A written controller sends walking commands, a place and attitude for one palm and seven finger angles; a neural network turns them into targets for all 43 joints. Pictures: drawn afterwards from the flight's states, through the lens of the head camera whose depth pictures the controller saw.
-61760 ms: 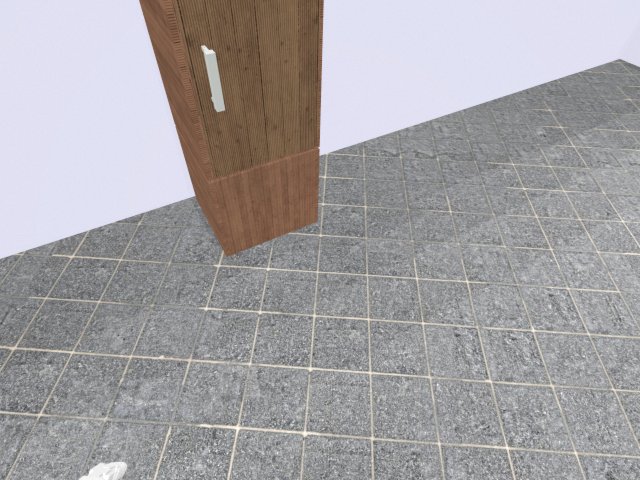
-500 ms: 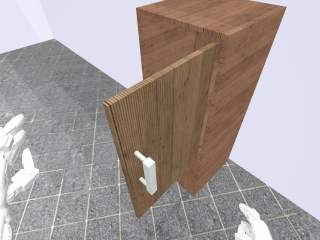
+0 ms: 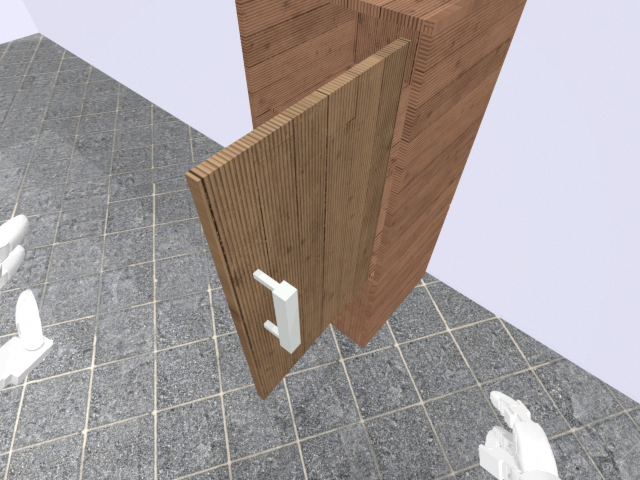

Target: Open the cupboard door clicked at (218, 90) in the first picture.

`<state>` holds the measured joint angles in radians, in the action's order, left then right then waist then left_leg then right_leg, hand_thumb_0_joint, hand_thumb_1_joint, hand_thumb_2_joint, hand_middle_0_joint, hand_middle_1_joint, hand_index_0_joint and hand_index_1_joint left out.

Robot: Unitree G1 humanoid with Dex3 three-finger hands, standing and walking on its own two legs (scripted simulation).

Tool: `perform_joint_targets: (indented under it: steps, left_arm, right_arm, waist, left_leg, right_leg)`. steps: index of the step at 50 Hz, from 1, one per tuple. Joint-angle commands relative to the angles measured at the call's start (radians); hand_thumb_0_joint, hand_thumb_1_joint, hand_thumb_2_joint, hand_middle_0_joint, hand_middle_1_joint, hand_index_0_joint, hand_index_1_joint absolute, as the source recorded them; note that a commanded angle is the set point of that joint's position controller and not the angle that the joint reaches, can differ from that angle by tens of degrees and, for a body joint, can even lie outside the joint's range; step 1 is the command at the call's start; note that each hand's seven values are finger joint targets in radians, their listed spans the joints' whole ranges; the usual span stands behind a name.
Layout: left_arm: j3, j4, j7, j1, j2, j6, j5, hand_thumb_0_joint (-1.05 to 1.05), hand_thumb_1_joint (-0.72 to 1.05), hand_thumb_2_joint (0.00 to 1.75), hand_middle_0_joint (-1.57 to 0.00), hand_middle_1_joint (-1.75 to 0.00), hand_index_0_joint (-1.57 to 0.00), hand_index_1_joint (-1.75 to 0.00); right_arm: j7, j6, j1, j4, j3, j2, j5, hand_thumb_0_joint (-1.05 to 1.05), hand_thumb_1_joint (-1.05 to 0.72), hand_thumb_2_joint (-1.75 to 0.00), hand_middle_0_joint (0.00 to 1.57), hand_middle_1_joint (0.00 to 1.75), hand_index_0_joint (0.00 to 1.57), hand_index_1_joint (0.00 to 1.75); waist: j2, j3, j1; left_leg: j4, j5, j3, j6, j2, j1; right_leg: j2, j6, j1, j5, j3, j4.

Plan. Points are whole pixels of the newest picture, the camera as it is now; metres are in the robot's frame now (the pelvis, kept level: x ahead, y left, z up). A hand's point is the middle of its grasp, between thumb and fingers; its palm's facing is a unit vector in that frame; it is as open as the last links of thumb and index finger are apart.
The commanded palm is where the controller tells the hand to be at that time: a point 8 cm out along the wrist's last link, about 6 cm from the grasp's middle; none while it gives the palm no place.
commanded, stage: step back with the hand held close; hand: left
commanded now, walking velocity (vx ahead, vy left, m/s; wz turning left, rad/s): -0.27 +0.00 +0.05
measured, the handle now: (276, 312) +0.34 +0.09 -0.01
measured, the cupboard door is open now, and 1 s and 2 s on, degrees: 93 93 93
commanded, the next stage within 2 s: stop stepping back and stand still in 0.60 s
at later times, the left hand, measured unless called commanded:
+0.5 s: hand out of the picture +0.05 +0.30 +0.16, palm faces +0.50 -0.73 -0.47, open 7.4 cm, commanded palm +0.01 +0.33 +0.18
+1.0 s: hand out of the picture -0.07 +0.29 +0.18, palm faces +0.42 -0.76 -0.50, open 7.4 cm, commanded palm -0.09 +0.32 +0.18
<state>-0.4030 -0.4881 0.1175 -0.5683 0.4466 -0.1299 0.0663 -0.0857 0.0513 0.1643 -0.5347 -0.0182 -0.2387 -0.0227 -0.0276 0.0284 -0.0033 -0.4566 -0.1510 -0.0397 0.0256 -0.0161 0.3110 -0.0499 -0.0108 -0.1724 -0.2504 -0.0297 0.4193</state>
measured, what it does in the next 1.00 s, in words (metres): walks backwards: right foot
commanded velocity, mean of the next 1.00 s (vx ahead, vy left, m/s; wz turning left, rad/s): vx -0.13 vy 0.00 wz -0.02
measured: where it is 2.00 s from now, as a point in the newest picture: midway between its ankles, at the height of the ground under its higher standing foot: outside the picture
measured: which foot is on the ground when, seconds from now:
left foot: down 0.00-0.88, up 0.90-1.00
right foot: down 0.00-0.56, up 0.58-0.86, down 0.88-1.00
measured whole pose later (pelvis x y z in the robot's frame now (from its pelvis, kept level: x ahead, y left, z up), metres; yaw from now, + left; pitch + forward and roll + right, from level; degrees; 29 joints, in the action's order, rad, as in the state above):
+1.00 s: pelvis -0.24 +0.03 -0.02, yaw -2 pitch +1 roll -1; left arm -0.49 -0.66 0.14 -0.65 0.52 -0.19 0.07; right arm -0.04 -0.06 0.26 -0.67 0.02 -0.18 -0.01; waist 0.04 -0.07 0.05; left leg -0.72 -0.20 -0.07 -0.01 -0.01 0.54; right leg -0.08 -0.06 0.00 -0.49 0.02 0.47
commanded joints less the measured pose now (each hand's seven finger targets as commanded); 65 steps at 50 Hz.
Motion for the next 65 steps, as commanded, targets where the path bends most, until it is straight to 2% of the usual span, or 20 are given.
perform_joint_targets:
  steps: [1,12,18,22,27,31,34,41,43,45,47,50,52,53,54,56,61,63,64,65]
  left_arm:
    - [-0.174,-0.205,0.035,-0.035,0.184,-0.08,0.01,0.0,0.9,0.9,-0.2,-0.3,-0.2,-0.3]
    - [-0.175,-0.209,0.043,0.057,0.145,-0.129,-0.044,0.0,0.9,0.9,-0.2,-0.3,-0.2,-0.3]
    - [-0.175,-0.297,0.041,0.02,0.17,-0.141,-0.01,0.0,0.9,0.9,-0.2,-0.3,-0.2,-0.3]
    - [-0.163,-0.262,0.062,0.036,0.178,-0.144,-0.005,0.0,0.9,0.9,-0.2,-0.3,-0.2,-0.3]
    - [-0.145,-0.242,0.055,0.201,0.199,-0.133,-0.023,0.0,0.9,0.9,-0.2,-0.3,-0.2,-0.3]
    - [-0.179,-0.168,0.045,0.144,0.155,-0.136,-0.034,0.0,0.9,0.9,-0.2,-0.3,-0.2,-0.3]
    - [-0.139,-0.215,0.036,0.089,0.127,-0.127,-0.016,0.0,0.9,0.9,-0.2,-0.3,-0.2,-0.3]
    - [-0.169,-0.398,0.038,-0.019,0.192,-0.113,0.018,0.0,0.9,0.9,-0.2,-0.3,-0.2,-0.3]
    - [-0.217,-0.422,0.047,-0.029,0.239,-0.121,0.017,0.0,0.9,0.9,-0.2,-0.3,-0.2,-0.3]
    - [-0.303,-0.453,0.067,0.007,0.313,-0.126,0.028,0.0,0.9,0.9,-0.2,-0.3,-0.2,-0.3]
    - [-0.234,-0.306,0.05,0.045,0.224,-0.095,0.028,0.0,0.9,0.9,-0.2,-0.3,-0.2,-0.3]
    - [-0.16,-0.096,0.066,0.127,0.17,-0.073,0.01,0.0,0.9,0.9,-0.2,-0.3,-0.2,-0.3]
    - [-0.09,-0.045,0.056,0.271,0.13,-0.071,-0.005,0.0,0.9,0.9,-0.2,-0.3,-0.2,-0.3]
    - [-0.094,-0.012,0.059,0.313,0.155,-0.079,-0.018,0.0,0.9,0.9,-0.2,-0.3,-0.2,-0.3]
    - [-0.095,-0.053,0.048,0.322,0.199,-0.09,-0.028,0.0,0.9,0.9,-0.2,-0.3,-0.2,-0.3]
    - [-0.08,-0.06,0.042,0.252,0.145,-0.066,-0.031,0.0,0.9,0.9,-0.2,-0.3,-0.2,-0.3]
    - [-0.139,-0.306,0.048,-0.031,0.165,-0.08,-0.027,0.0,0.9,0.9,-0.2,-0.3,-0.2,-0.3]
    - [-0.198,-0.327,0.055,-0.078,0.212,-0.08,-0.034,0.0,0.9,0.9,-0.2,-0.3,-0.2,-0.3]
    - [-0.22,-0.326,0.06,-0.048,0.238,-0.078,-0.044,0.0,0.9,0.9,-0.2,-0.3,-0.2,-0.3]
    - [-0.212,-0.348,0.057,0.055,0.237,-0.093,-0.041,0.0,0.9,0.9,-0.2,-0.3,-0.2,-0.3]
  right_arm:
    - [-0.002,-0.061,-0.085,0.168,-0.04,-0.11,0.002,0.0,-0.9,-0.9,0.2,0.3,0.2,0.3]
    - [-0.007,-0.14,-0.071,0.161,-0.045,-0.146,0.015,0.0,-0.9,-0.9,0.2,0.3,0.2,0.3]
    - [0.016,-0.171,-0.053,0.136,-0.041,-0.098,0.022,0.0,-0.9,-0.9,0.2,0.3,0.2,0.3]
    - [0.022,-0.16,-0.017,0.071,-0.057,-0.099,0.019,0.0,-0.9,-0.9,0.2,0.3,0.2,0.3]
    - [-0.015,-0.16,-0.094,0.078,-0.04,-0.125,0.023,0.0,-0.9,-0.9,0.2,0.3,0.2,0.3]
    - [0.004,-0.189,-0.076,0.084,-0.05,-0.123,0.047,0.0,-0.9,-0.9,0.2,0.3,0.2,0.3]
    - [0.032,-0.19,-0.092,0.091,-0.059,-0.109,0.033,0.0,-0.9,-0.9,0.2,0.3,0.2,0.3]
    - [0.049,-0.212,-0.045,0.091,-0.029,-0.067,0.031,0.0,-0.9,-0.9,0.2,0.3,0.2,0.3]
    - [0.044,-0.184,-0.017,0.059,-0.024,-0.065,0.032,0.0,-0.9,-0.9,0.2,0.3,0.2,0.3]
    - [0.041,-0.168,-0.031,0.056,-0.014,-0.063,0.036,0.0,-0.9,-0.9,0.2,0.3,0.2,0.3]
    - [0.046,-0.181,-0.022,0.056,-0.047,-0.09,0.003,0.0,-0.9,-0.9,0.2,0.3,0.2,0.3]
    - [0.003,-0.187,-0.029,0.017,-0.016,-0.098,0.002,0.0,-0.9,-0.9,0.2,0.3,0.2,0.3]
    - [-0.011,-0.206,-0.005,0.009,-0.02,-0.147,0.011,0.0,-0.9,-0.9,0.2,0.3,0.2,0.3]
    - [-0.009,-0.219,0.007,0.014,-0.002,-0.122,0.022,0.0,-0.9,-0.9,0.2,0.3,0.2,0.3]
    - [-0.003,-0.231,-0.021,0.021,0.019,-0.092,0.031,0.0,-0.9,-0.9,0.2,0.3,0.2,0.3]
    - [0.008,-0.228,-0.054,0.026,-0.013,-0.102,0.027,0.0,-0.9,-0.9,0.2,0.3,0.2,0.3]
    - [0.028,-0.213,-0.067,0.088,-0.022,-0.083,0.036,0.0,-0.9,-0.9,0.2,0.3,0.2,0.3]
    - [0.028,-0.192,-0.061,0.102,-0.025,-0.06,0.033,0.0,-0.9,-0.9,0.2,0.3,0.2,0.3]
    - [0.03,-0.175,-0.051,0.094,-0.033,-0.042,0.023,0.0,-0.9,-0.9,0.2,0.3,0.2,0.3]
    - [0.015,-0.177,-0.064,0.083,-0.046,-0.087,0.033,0.0,-0.9,-0.9,0.2,0.3,0.2,0.3]
  waist:
    - [-0.053,-0.175,0.011]
    - [-0.204,-0.082,0.016]
    - [-0.018,-0.12,0.001]
    - [0.164,-0.211,-0.027]
    - [-0.122,-0.046,-0.008]
    - [-0.228,-0.109,0.007]
    - [-0.105,-0.155,0.026]
    - [-0.237,-0.264,0.022]
    - [0.043,-0.214,0.002]
    - [0.087,-0.22,0.008]
    - [0.238,-0.195,0.005]
    - [0.002,-0.029,-0.047]
    - [-0.3,-0.035,-0.063]
    - [-0.272,0.006,-0.05]
    - [-0.138,-0.001,-0.026]
    - [0.039,0.004,0.013]
    - [-0.333,-0.095,0.026]
    - [-0.09,-0.076,0.042]
    - [0.227,-0.053,0.039]
    - [0.249,0.012,0.013]
  left_leg:
    - [0.039,0.174,0.058,0.016,-0.058,-0.126]
    - [0.331,-0.65,0.278,0.096,-0.192,0.462]
    - [0.033,-0.32,0.111,0.006,-0.046,0.093]
    - [-0.328,-0.094,0.032,-0.028,0.026,-0.195]
    - [0.088,0.175,0.161,0.007,-0.128,-0.062]
    - [0.411,-0.561,0.402,0.143,-0.36,0.366]
    - [0.333,-0.387,0.231,0.094,-0.276,0.198]
    - [0.231,-0.29,0.006,-0.162,-0.04,-0.084]
    - [-0.254,-0.077,-0.01,-0.071,0.018,-0.219]
    - [-0.45,-0.091,0.011,-0.041,-0.012,-0.004]
    - [-0.432,-0.066,0.036,-0.049,0.004,0.112]
    - [-0.108,-0.059,-0.023,0.02,0.02,-0.154]
    - [0.094,-0.16,0.384,0.148,-0.203,-0.256]
    - [0.242,-0.298,0.662,0.225,-0.325,-0.182]
    - [0.344,-0.513,0.665,0.146,-0.317,-0.029]
    - [0.395,-0.597,0.402,0.049,-0.248,0.218]
    - [0.312,-0.603,0.076,-0.012,-0.119,0.448]
    - [-0.03,-0.555,-0.009,-0.033,-0.041,0.54]
    - [-0.515,-0.402,-0.078,-0.043,0.042,0.452]
    - [-0.803,-0.325,0.03,-0.051,0.053,0.473]
  right_leg:
    - [0.06,0.029,-0.026,0.279,-0.013,-0.032]
    - [-0.051,0.035,0.268,-0.012,0.037,0.268]
    - [0.063,-0.055,-0.108,-0.106,-0.129,-0.033]
    - [0.251,-0.101,-0.327,0.281,-0.276,-0.115]
    - [-0.001,0.03,-0.217,0.134,-0.061,0.076]
    - [-0.072,0.028,0.101,-0.19,-0.032,0.633]
    - [-0.062,0.009,-0.009,-0.231,0.026,0.582]
    - [-0.081,-0.064,0.076,-0.323,0.167,-0.125]
    - [0.194,-0.121,-0.238,-0.145,-0.097,-0.259]
    - [0.337,-0.178,-0.142,0.115,-0.154,-0.209]
    - [0.27,-0.152,-0.027,0.084,-0.202,-0.162]
    - [0.191,-0.069,-0.156,0.369,-0.034,0.104]
    - [0.03,0.034,-0.327,-0.039,0.085,0.487]
    - [-0.007,0.03,-0.404,-0.283,0.012,0.655]
    - [0.022,-0.008,-0.322,-0.264,-0.036,0.712]
    - [-0.002,-0.022,-0.085,-0.245,0.057,0.618]
    - [-0.045,-0.041,0.283,-0.257,0.202,0.312]
    - [0.05,-0.078,0.308,-0.281,0.076,0.085]
    - [0.286,-0.151,0.027,-0.48,-0.278,-0.177]
    - [0.451,-0.198,-0.212,-0.642,-0.581,-0.345]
